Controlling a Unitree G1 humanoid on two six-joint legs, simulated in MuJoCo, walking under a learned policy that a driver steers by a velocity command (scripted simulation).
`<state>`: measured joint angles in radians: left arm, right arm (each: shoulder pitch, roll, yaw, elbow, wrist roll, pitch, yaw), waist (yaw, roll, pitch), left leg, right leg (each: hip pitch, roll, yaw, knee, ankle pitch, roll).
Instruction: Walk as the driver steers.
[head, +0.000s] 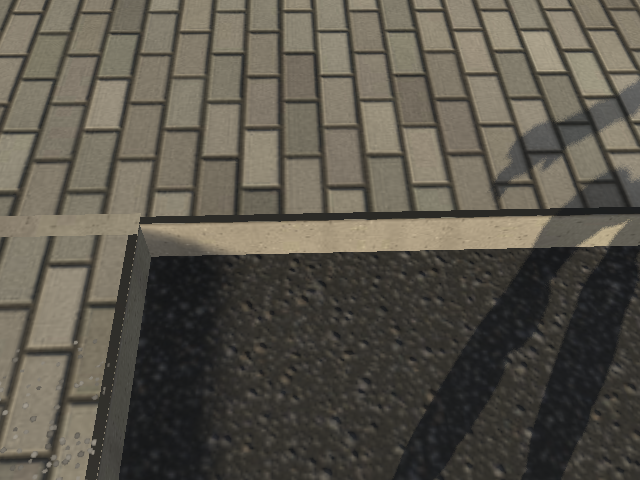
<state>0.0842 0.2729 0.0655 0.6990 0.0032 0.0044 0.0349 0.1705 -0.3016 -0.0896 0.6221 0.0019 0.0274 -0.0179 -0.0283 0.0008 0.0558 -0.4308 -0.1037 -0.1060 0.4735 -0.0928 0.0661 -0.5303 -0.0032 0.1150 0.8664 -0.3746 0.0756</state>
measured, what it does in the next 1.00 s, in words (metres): walks ahead, turning left: right foot, then left foot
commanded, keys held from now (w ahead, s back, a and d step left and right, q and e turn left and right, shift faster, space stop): q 0.54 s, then w+q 0.46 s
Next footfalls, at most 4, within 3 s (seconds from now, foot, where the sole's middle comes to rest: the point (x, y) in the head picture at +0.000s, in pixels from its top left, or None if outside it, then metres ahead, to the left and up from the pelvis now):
0.14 right None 0.09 -0.16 -0.77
0.54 left None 0.00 0.09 -0.77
0.98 right None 0.26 -0.03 -0.77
1.46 left None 0.23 0.30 -0.77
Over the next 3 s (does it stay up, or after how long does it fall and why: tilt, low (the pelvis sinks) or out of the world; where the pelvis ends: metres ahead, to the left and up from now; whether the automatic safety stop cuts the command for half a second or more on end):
stays up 0.60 0.68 0.13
